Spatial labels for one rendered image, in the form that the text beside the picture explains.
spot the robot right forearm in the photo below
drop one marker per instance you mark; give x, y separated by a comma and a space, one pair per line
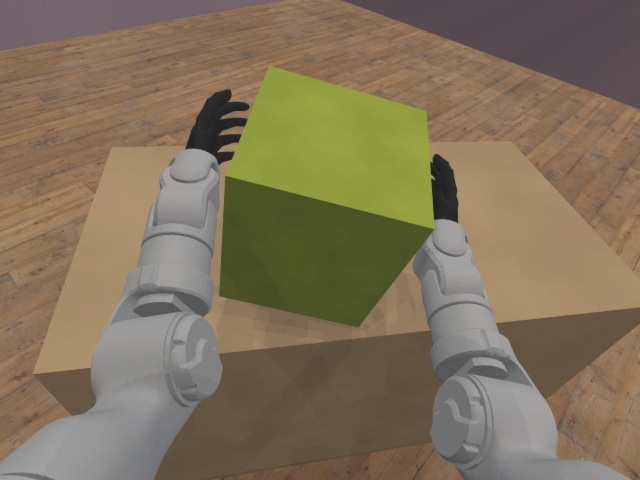
464, 332

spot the robot left hand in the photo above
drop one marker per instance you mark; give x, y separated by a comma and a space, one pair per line
204, 134

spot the carton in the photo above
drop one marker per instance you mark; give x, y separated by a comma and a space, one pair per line
327, 198

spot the robot right hand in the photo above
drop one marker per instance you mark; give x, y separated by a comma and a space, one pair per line
444, 190

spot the pedestal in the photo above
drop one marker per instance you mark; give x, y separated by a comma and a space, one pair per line
296, 389

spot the robot right upper arm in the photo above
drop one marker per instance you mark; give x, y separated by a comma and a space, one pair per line
492, 429

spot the robot left upper arm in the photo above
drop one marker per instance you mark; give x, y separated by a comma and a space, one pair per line
148, 376

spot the robot left forearm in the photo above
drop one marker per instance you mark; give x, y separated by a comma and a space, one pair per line
173, 271

